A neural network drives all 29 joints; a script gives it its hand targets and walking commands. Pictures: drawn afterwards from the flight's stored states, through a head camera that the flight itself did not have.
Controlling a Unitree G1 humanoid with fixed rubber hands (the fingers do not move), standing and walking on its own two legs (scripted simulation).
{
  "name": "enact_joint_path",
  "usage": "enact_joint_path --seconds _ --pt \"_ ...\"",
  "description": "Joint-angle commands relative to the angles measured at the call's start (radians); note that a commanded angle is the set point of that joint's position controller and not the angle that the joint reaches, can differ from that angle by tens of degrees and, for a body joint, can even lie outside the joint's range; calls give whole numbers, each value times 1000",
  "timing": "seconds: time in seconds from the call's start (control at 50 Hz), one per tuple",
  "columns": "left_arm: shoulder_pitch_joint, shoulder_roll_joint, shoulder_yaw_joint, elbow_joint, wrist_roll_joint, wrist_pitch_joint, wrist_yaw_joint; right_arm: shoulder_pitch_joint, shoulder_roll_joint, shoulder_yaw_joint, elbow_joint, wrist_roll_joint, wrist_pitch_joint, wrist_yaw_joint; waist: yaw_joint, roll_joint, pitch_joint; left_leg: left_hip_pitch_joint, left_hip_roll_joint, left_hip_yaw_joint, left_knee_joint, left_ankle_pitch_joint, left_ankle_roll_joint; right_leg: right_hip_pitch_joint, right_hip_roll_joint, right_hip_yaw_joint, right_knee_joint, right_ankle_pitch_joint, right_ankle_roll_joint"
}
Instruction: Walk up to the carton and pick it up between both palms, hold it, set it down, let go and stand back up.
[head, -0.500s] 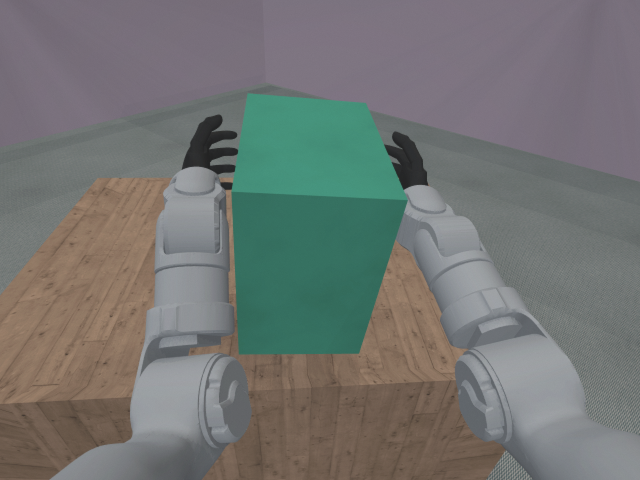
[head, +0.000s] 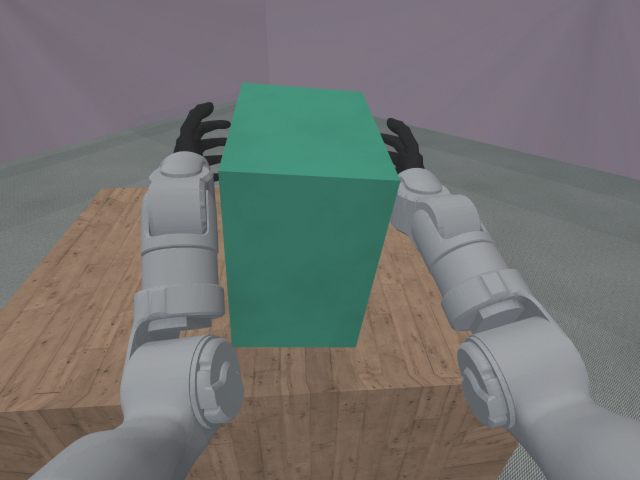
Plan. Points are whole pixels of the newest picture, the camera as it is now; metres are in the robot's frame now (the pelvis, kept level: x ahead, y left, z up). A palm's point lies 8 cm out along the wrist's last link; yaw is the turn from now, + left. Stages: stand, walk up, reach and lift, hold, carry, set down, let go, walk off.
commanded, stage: reach and lift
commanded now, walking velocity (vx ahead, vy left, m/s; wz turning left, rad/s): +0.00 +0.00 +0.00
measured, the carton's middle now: (299, 215) +0.39 +0.02 +0.21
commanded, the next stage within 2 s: hold in 0.44 s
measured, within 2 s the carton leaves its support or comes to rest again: neither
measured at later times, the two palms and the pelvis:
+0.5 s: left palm (189, 150) +0.37 +0.14 +0.31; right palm (412, 161) +0.37 -0.12 +0.29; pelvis +0.00 +0.00 +0.00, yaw +0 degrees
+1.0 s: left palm (188, 142) +0.37 +0.14 +0.32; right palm (416, 151) +0.37 -0.12 +0.31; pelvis +0.00 -0.01 +0.00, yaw +0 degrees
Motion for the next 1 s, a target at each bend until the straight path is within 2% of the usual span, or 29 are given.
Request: enact_joint_path --seconds 0.0,0.02,0.04,0.1,0.12,0.16,0.18,0.22,0.26,0.28,0.3,0.38,0.4,0.42,0.46,0.48,0.5,0.56,0.58,0.62,0.66,0.68,0.7,0.72,0.74,0.82,0.9,0.92,0.98 --pt "-589 -578 -391 -31 -181 -66 -146 -769 573 203 -344 106 -36 98 -23 65 -330 123 -93 64 2 231 -10 -17 102 -38 -28 167 51" --pt "-588 -562 -370 -27 -165 -64 -145 -741 566 192 -303 105 -25 100 -12 69 -288 112 -94 63 -5 236 -10 -10 101 -35 -27 167 50" --pt "-564 -568 -373 -24 -172 -58 -148 -745 578 220 -339 118 -25 93 -18 50 -319 124 -100 63 8 253 -5 4 97 -31 -28 209 61" --pt "-562 -559 -350 -4 -156 -46 -156 -758 562 215 -315 128 -7 92 -13 54 -281 120 -100 62 -6 238 -1 -11 97 -27 -31 192 61" --pt "-577 -546 -341 -10 -153 -44 -159 -776 576 217 -329 132 -6 89 -1 41 -281 108 -100 67 -1 238 -1 1 97 -28 -31 193 61" --pt "-629 -557 -365 -29 -172 -47 -153 -784 569 202 -314 141 -2 93 -13 67 -294 102 -99 63 -1 225 -9 -10 101 -29 -30 156 54" --pt "-641 -569 -374 -37 -179 -52 -150 -810 572 215 -333 141 -8 97 -6 64 -323 116 -92 59 0 244 -10 -21 103 -32 -27 169 50" --pt "-616 -570 -388 -61 -185 -43 -146 -784 562 216 -339 152 0 90 -20 91 -332 123 -97 61 4 287 -21 17 107 -34 -12 220 53" --pt "-611 -552 -338 -15 -153 -33 -151 -786 558 217 -308 149 10 92 -2 62 -283 117 -98 65 -6 245 -11 -7 101 -29 -29 184 58" --pt "-607 -560 -341 -34 -150 -30 -151 -776 551 203 -290 156 16 95 3 78 -283 110 -95 62 -8 253 -12 -14 105 -28 -23 175 55" --pt "-638 -538 -333 -11 -158 -30 -157 -813 564 211 -315 153 14 92 6 57 -280 95 -96 64 -1 219 -4 -15 97 -21 -32 155 57" --pt "-644 -567 -365 -7 -176 -27 -154 -805 536 180 -294 148 20 95 -16 91 -286 77 -88 64 -20 204 -22 -14 106 -28 -26 129 46" --pt "-655 -553 -354 -13 -189 -31 -152 -813 560 202 -310 151 23 94 -8 49 -312 77 -92 64 -19 202 -15 -2 108 -27 -22 128 49" --pt "-667 -564 -368 -29 -191 -32 -149 -820 562 203 -307 156 25 95 -9 77 -322 94 -92 61 -11 230 -18 -4 107 -30 -19 162 49" --pt "-641 -563 -348 -30 -180 -26 -148 -797 558 213 -296 166 39 93 -2 55 -306 91 -93 60 -9 249 -17 4 110 -21 -18 184 51" --pt "-667 -564 -356 -47 -188 -27 -150 -807 551 206 -302 172 35 93 -4 79 -336 106 -94 64 -6 266 -21 9 109 -24 -13 193 50" --pt "-654 -578 -371 -41 -199 -22 -148 -835 553 213 -342 177 31 91 -9 70 -355 100 -91 59 3 268 -21 6 112 -22 -19 193 49" --pt "-646 -555 -332 5 -171 -8 -157 -836 543 191 -305 167 47 92 5 63 -271 64 -91 66 -21 192 -11 -12 103 -19 -36 125 48" --pt "-652 -553 -334 -7 -167 -6 -162 -820 543 175 -292 162 52 91 -9 61 -267 55 -87 64 -33 175 -13 -10 104 -21 -26 117 48" --pt "-682 -549 -342 -6 -193 -8 -159 -864 557 199 -319 170 52 87 -2 43 -308 55 -98 70 -17 169 -4 -7 100 -16 -33 135 58" --pt "-680 -549 -338 2 -183 -10 -158 -861 557 208 -318 177 61 89 7 52 -312 56 -92 65 -19 196 -13 -3 104 -15 -24 148 51" --pt "-685 -559 -359 -22 -194 -8 -155 -821 542 188 -286 178 67 90 -7 91 -312 62 -91 63 -17 203 -24 -13 109 -18 -19 147 45" --pt "-686 -560 -341 2 -185 -8 -156 -834 548 188 -278 176 68 91 0 75 -292 54 -91 63 -21 190 -20 -21 106 -16 -29 126 46" --pt "-700 -562 -359 -50 -198 -11 -153 -842 567 209 -301 195 68 89 0 80 -342 72 -94 65 -13 223 -20 -4 103 -14 -20 181 51" --pt "-687 -547 -342 -37 -196 -5 -156 -836 573 219 -320 197 75 81 2 60 -343 77 -102 70 1 231 -14 7 100 -8 -21 223 60" --pt "-674 -536 -314 1 -171 11 -164 -852 549 201 -315 196 86 80 14 56 -287 55 -96 68 -18 191 -13 -11 101 -11 -27 162 57" --pt "-682 -549 -336 -22 -182 15 -166 -836 534 198 -309 201 93 77 -7 63 -312 61 -95 68 -17 218 -20 11 106 -8 -19 199 55" --pt "-667 -549 -338 -30 -182 17 -164 -841 537 215 -328 208 93 79 6 64 -320 62 -93 64 -12 236 -20 7 109 -8 -17 210 54" --pt "-686 -577 -375 -57 -209 13 -160 -848 531 209 -347 218 91 80 -20 89 -340 56 -92 54 -2 249 -33 11 111 -7 -9 213 49"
